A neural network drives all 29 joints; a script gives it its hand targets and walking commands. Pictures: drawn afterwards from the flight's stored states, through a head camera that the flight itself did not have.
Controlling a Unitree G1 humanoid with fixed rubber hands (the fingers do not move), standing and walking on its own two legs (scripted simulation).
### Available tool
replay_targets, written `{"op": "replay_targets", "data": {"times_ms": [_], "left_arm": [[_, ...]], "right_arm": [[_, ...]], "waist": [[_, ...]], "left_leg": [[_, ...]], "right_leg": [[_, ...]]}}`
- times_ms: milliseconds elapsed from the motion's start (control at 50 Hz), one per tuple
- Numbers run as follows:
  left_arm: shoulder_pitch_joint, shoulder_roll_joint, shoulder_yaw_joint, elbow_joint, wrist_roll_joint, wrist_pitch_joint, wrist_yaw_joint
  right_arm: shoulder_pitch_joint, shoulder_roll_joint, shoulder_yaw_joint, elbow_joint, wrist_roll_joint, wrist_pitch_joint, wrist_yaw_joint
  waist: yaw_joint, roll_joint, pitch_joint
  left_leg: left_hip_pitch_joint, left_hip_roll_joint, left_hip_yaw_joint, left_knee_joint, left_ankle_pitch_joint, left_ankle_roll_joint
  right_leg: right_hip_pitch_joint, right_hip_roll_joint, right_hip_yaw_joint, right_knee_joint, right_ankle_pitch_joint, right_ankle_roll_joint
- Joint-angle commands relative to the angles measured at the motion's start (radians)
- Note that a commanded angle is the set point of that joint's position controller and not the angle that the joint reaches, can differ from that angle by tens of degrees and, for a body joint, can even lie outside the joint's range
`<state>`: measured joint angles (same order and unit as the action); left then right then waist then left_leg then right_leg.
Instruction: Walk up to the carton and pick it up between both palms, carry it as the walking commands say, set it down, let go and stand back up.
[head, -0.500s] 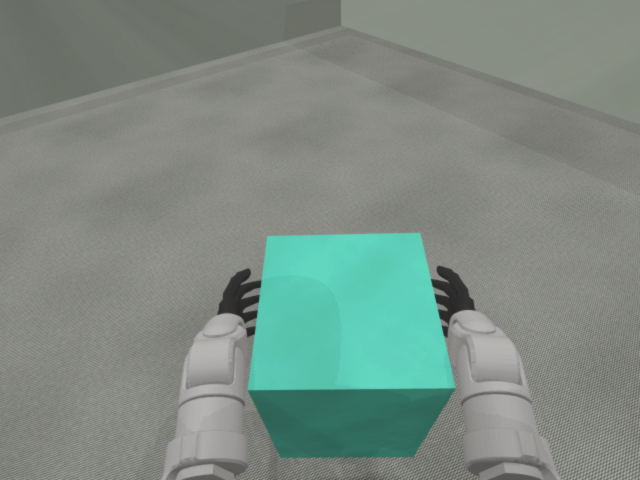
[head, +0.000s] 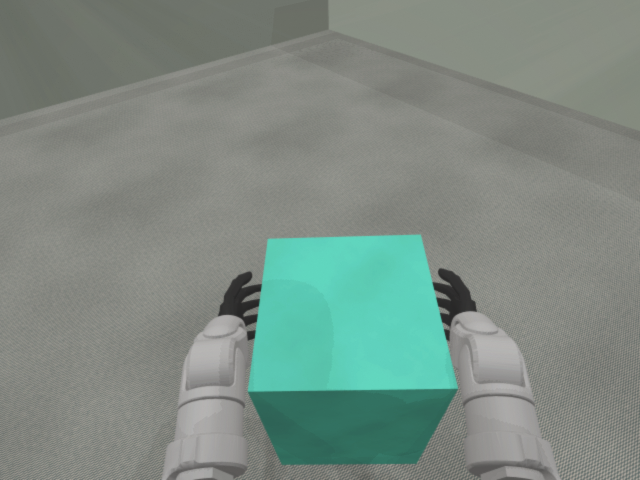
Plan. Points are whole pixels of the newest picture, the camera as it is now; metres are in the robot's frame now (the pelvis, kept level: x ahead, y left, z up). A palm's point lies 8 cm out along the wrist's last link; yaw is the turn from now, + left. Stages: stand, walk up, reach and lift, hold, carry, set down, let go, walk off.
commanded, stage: reach and lift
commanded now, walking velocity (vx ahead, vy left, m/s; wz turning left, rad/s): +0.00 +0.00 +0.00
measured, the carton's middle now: (346, 357) +0.29 +0.00 -0.03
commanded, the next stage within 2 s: hold in 0.48 s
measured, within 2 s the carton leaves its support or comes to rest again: neither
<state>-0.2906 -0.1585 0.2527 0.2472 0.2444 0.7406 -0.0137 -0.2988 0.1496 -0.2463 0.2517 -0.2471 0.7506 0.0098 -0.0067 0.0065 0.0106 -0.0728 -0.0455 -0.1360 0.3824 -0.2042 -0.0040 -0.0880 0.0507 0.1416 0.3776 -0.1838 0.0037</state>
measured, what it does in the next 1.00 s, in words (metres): stands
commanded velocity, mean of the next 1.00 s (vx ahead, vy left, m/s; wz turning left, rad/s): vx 0.00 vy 0.00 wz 0.00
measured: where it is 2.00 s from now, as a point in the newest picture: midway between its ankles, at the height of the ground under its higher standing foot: outside the picture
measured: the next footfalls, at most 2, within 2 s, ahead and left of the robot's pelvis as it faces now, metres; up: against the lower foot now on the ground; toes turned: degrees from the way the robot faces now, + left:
none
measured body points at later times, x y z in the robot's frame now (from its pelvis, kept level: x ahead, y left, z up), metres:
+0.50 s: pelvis +0.00 +0.00 +0.00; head -0.04 +0.00 +0.45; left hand +0.30 +0.15 +0.04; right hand +0.30 -0.15 +0.04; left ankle +0.01 +0.12 -0.74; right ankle +0.02 -0.12 -0.74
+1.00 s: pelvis +0.00 +0.00 +0.00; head -0.05 +0.00 +0.45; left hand +0.29 +0.15 +0.04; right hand +0.30 -0.15 +0.04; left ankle +0.01 +0.12 -0.74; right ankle +0.02 -0.12 -0.74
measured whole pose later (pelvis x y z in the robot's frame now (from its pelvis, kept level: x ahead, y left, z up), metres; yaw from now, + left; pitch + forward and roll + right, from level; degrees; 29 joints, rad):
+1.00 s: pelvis +0.00 +0.00 +0.00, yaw +1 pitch -7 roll +0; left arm -0.24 -0.15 0.21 0.21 0.24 0.75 -0.01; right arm -0.26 0.15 -0.22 0.22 -0.24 0.76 0.01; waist 0.00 0.00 0.01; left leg -0.07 -0.04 -0.14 0.39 -0.21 -0.01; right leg -0.08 0.05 0.13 0.38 -0.18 0.00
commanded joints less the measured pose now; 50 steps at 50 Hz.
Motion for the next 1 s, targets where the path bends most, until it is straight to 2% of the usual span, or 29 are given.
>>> {"op": "replay_targets", "data": {"times_ms": [0, 300, 760, 980], "left_arm": [[-0.510, -0.914, -0.579, -0.029, -0.230, -0.018, -0.199], [-0.425, -0.908, -0.608, -0.084, -0.239, -0.013, -0.195], [-0.442, -0.890, -0.605, -0.088, -0.241, -0.014, -0.212], [-0.450, -0.899, -0.605, -0.081, -0.239, -0.014, -0.214]], "right_arm": [[-0.531, 0.887, 0.577, -0.049, 0.243, -0.027, 0.219], [-0.451, 0.872, 0.604, -0.109, 0.254, -0.021, 0.216], [-0.456, 0.898, 0.603, -0.094, 0.254, -0.016, 0.214], [-0.464, 0.902, 0.598, -0.084, 0.253, -0.018, 0.217]], "waist": [[0.001, 0.002, -0.255], [0.003, 0.000, -0.246], [0.006, -0.009, -0.213], [0.005, -0.002, -0.214]], "left_leg": [[0.016, -0.036, 0.052, -0.061, 0.155, -0.013], [0.031, -0.038, 0.045, -0.063, 0.210, -0.012], [-0.001, -0.044, 0.052, -0.061, 0.098, -0.002], [-0.001, -0.041, 0.050, -0.058, 0.091, -0.003]], "right_leg": [[0.092, 0.039, -0.054, -0.044, 0.154, -0.003], [0.103, 0.044, -0.050, -0.051, 0.198, -0.001], [0.085, 0.036, -0.054, -0.054, 0.108, 0.001], [0.084, 0.036, -0.057, -0.050, 0.100, -0.001]]}}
